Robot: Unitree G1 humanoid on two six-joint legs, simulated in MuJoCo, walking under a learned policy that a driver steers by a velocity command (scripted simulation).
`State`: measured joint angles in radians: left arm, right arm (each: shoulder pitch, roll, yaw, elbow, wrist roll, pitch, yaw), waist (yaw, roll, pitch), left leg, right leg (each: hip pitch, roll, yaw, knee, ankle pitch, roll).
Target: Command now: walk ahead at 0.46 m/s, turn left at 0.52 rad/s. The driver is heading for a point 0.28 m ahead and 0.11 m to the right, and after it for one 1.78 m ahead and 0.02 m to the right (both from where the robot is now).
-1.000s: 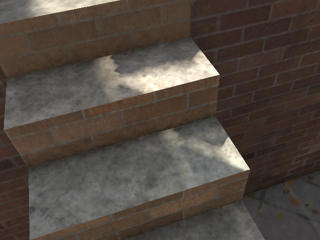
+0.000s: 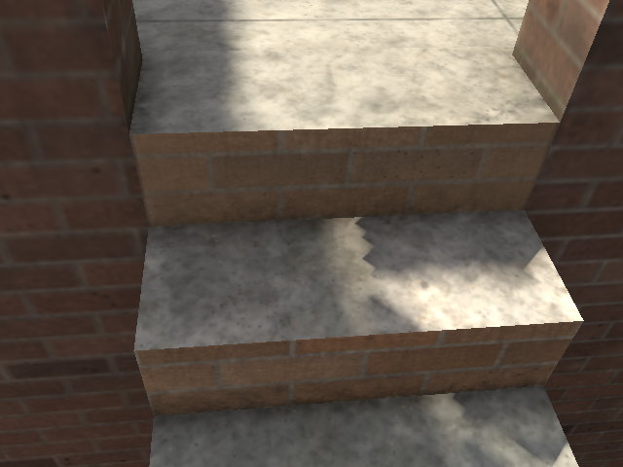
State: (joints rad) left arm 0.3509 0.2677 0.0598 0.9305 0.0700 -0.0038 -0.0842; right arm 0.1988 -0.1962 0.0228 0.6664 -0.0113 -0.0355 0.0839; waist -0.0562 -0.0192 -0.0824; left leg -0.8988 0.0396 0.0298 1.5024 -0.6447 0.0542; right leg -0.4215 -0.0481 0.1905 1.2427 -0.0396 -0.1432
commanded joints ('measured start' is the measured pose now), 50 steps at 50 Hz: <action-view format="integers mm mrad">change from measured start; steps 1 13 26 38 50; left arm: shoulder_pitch -165 -353 -349 -270 -152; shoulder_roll -35 35 19 -134 -40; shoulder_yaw -12 -22 -60 -105 -67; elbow -148 -290 -350 -155 -322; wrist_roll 0 -55 -75 -82 -118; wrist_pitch -85 -18 85 14 21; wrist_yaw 23 11 -46 96 142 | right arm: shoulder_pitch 262 412 178 161 -60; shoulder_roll -232 -33 -203 -68 -37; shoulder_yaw -58 20 -32 -22 8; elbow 122 344 215 162 -123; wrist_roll -5 -83 -28 -30 39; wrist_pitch -17 -124 -123 -15 64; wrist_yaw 17 0 79 -120 -125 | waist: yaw -49 -27 175 15 79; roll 316 105 248 -12 -110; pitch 43 -18 -96 51 156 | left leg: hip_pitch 320 793 758 240 165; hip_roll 103 211 224 -148 -96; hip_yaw -873 -265 -92 -126 29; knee -950 -1061 -1080 207 -457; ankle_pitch -205 763 2053 729 49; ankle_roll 181 209 172 -26 -146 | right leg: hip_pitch -681 -1026 -251 -166 -75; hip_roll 178 108 146 -145 -159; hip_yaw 220 -119 -361 117 68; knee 817 1181 -95 -539 -654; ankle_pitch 204 -211 -215 -349 -417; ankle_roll -41 7 30 -48 -46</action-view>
